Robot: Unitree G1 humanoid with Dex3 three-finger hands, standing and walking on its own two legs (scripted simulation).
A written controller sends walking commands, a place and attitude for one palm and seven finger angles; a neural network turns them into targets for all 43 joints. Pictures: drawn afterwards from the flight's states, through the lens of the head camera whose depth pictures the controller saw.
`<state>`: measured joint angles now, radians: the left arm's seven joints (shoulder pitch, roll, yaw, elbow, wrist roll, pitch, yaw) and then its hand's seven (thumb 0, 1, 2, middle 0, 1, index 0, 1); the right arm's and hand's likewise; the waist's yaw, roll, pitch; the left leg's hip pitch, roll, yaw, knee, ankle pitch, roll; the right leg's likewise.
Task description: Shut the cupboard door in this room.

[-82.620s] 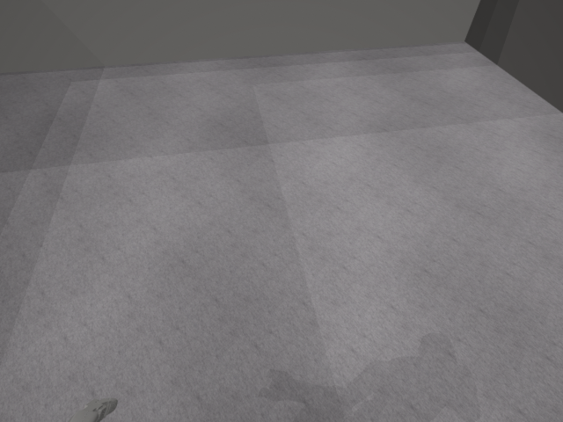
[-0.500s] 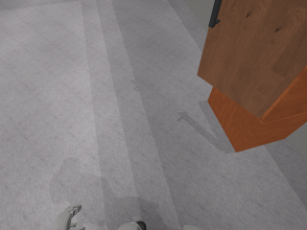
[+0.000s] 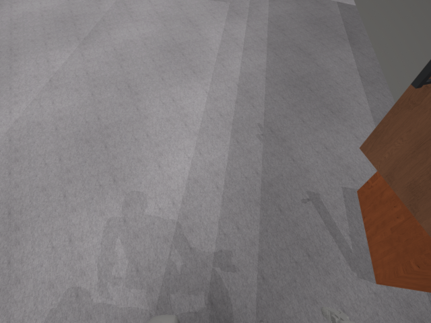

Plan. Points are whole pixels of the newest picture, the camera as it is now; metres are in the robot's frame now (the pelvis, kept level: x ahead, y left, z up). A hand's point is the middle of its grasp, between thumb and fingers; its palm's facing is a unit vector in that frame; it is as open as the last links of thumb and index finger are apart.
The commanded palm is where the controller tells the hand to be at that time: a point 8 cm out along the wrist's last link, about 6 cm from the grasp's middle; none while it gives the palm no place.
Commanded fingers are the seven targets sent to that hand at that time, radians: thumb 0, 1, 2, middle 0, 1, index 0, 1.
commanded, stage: walk to a spot facing it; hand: left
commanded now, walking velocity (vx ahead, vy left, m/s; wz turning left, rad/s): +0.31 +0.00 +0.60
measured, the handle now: out of the picture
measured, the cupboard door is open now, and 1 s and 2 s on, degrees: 26 26 26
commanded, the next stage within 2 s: turn to face it in 0.92 s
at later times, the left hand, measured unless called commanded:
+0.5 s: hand (141, 286) +0.19 +0.16 -0.12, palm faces +0.27 -0.93 -0.25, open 7.4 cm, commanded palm none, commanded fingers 0.00 0.90 0.90 -0.20 -0.30 -0.20 -0.30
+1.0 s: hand (108, 287) +0.19 +0.24 -0.16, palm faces +0.57 -0.79 -0.23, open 7.4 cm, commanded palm none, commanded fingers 0.00 0.90 0.90 -0.20 -0.30 -0.20 -0.30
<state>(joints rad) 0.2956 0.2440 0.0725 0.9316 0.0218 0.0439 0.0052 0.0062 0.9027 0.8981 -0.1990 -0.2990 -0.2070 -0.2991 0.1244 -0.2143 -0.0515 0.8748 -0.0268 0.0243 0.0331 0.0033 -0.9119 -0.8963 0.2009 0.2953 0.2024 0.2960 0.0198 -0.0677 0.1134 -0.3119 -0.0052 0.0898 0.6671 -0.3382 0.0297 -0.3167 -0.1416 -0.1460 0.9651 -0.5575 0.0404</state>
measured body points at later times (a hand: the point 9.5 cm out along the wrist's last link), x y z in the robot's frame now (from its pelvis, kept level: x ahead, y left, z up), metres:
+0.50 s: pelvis +0.15 -0.05 +0.02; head +0.18 -0.06 +0.47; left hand +0.18 +0.21 -0.10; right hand +0.23 -0.29 -0.14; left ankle +0.06 +0.07 -0.61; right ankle +0.18 -0.14 -0.72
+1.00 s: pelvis +0.25 +0.04 +0.01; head +0.30 +0.09 +0.45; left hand +0.16 +0.28 -0.15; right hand +0.50 -0.10 -0.12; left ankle +0.29 +0.12 -0.72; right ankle +0.32 -0.13 -0.63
